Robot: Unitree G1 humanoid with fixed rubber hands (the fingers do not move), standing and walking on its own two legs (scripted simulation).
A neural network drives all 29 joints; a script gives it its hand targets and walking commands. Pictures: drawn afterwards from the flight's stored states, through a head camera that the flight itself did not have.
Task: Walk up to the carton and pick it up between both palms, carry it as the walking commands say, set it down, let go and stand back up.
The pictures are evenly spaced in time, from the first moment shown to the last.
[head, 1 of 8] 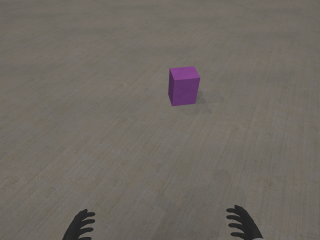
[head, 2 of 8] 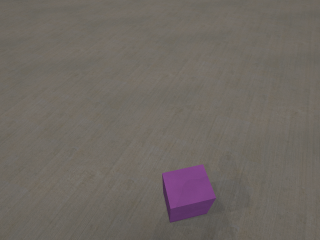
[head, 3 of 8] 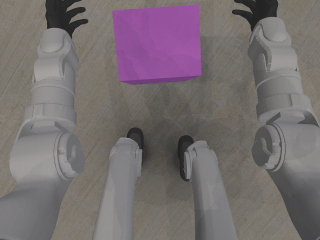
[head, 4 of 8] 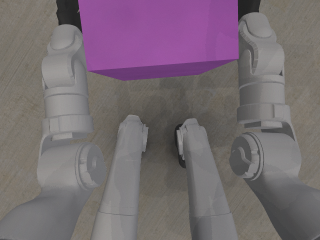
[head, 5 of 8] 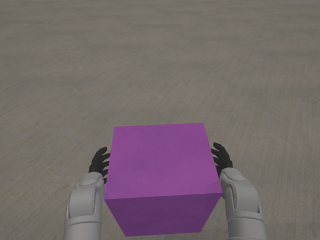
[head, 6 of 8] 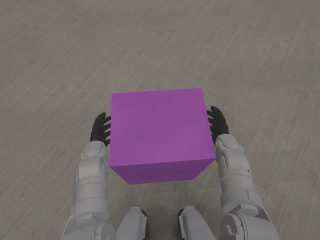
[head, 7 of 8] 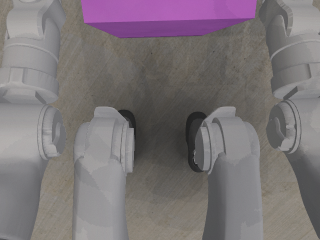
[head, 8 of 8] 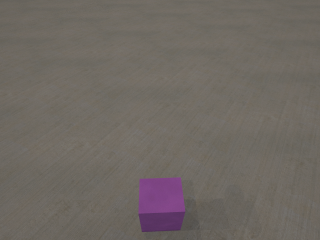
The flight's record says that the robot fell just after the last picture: no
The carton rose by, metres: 0.66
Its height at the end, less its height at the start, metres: +0.00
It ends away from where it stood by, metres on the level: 0.28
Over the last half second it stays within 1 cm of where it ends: yes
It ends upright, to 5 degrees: yes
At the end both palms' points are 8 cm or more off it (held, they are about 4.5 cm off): yes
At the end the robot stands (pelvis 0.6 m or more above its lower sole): yes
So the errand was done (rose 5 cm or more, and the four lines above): yes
